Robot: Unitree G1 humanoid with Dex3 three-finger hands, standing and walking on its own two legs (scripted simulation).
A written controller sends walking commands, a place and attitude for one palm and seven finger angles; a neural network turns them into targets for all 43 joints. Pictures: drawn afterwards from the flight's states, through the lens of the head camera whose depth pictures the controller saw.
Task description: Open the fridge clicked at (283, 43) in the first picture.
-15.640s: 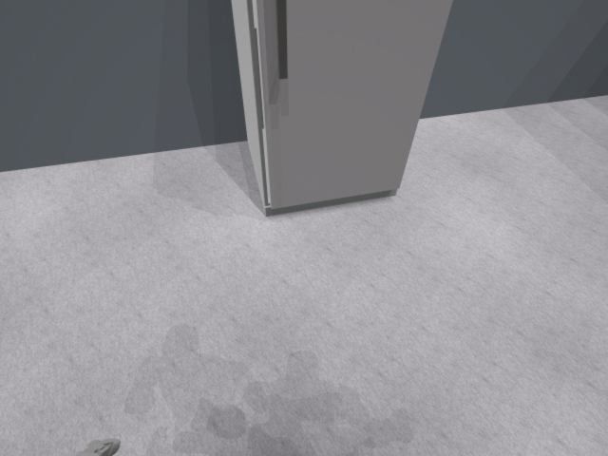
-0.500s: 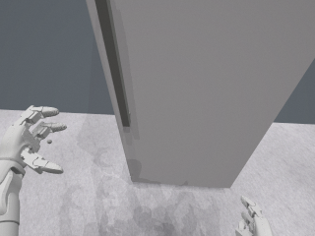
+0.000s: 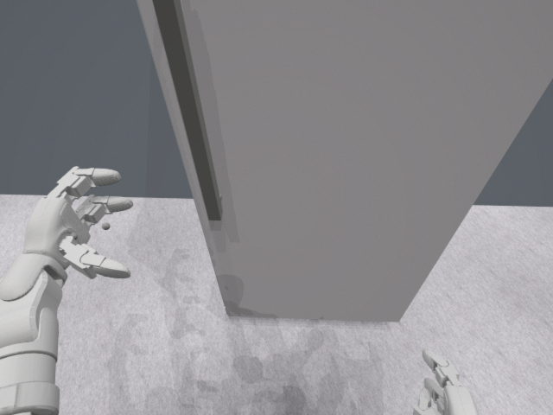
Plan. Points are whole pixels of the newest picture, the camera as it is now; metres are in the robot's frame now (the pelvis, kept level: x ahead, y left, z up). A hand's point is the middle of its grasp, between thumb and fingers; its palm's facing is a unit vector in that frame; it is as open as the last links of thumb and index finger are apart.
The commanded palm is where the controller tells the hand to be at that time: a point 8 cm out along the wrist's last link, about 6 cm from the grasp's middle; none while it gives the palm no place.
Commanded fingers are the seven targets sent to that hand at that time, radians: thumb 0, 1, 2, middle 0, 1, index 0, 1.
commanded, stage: move the hooked fingers beside the handle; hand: left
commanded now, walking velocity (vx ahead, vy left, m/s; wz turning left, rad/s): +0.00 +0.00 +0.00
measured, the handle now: (196, 110) +0.52 +0.17 +0.18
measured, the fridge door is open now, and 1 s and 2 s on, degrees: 0 0 0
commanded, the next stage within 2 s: none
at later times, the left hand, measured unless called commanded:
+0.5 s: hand (127, 201) +0.37 +0.25 +0.12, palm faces +0.05 -1.00 -0.01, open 14.0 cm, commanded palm +0.34 +0.30 +0.12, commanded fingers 0.00 -0.50 0.30 -0.30 -1.20 -0.30 -1.20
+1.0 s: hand (144, 177) +0.43 +0.24 +0.12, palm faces +0.03 -1.00 +0.00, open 14.0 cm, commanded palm +0.40 +0.30 +0.12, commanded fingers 0.00 -0.50 0.30 -0.30 -1.20 -0.30 -1.20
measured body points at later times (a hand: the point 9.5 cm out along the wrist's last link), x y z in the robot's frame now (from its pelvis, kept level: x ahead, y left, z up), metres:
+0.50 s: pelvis +0.00 +0.00 +0.00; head +0.03 -0.01 +0.45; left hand +0.36 +0.30 +0.13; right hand +0.14 -0.25 -0.10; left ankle -0.02 +0.12 -0.73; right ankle +0.03 -0.12 -0.73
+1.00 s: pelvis +0.00 +0.01 -0.01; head +0.05 +0.01 +0.44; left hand +0.42 +0.30 +0.12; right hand +0.08 -0.26 -0.11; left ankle -0.02 +0.12 -0.73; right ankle +0.03 -0.12 -0.73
